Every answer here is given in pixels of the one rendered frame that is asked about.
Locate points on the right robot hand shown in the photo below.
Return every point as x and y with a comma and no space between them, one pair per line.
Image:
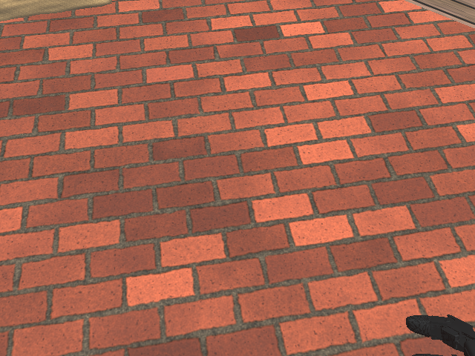
452,331

